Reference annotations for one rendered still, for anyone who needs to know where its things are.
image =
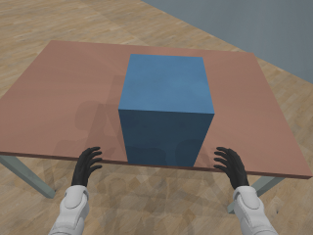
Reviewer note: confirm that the table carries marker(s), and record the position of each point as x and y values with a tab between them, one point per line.
67	101

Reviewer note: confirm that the left robot hand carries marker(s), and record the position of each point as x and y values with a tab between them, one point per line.
82	169

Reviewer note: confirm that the right robot hand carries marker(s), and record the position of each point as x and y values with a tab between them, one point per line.
235	169

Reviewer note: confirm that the robot right forearm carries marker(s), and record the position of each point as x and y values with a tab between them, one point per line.
250	211

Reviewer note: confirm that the robot left forearm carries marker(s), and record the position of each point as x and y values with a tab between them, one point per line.
74	208

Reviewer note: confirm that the carton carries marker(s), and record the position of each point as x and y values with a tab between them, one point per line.
165	109

